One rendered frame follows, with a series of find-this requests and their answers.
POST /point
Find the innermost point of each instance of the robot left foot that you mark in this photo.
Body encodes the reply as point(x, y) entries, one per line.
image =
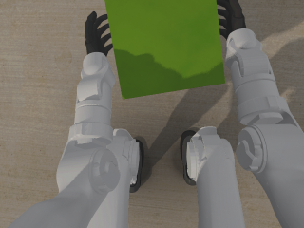
point(135, 186)

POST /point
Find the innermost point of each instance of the robot right upper arm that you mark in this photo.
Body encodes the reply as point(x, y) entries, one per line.
point(274, 153)

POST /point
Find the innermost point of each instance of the robot left hand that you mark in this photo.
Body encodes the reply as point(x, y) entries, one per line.
point(93, 40)

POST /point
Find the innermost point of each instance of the robot right hand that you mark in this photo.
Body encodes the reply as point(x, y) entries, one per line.
point(234, 19)

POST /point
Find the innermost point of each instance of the robot left upper arm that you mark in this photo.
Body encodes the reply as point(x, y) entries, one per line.
point(84, 178)

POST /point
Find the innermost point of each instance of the left robot forearm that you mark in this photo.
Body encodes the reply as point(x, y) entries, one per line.
point(92, 122)

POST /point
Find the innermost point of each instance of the carton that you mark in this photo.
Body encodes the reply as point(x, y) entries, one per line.
point(165, 45)

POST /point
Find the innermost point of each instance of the right robot forearm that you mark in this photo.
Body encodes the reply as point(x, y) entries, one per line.
point(254, 82)

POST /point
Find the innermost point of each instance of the robot right shin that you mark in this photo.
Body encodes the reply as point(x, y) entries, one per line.
point(210, 130)

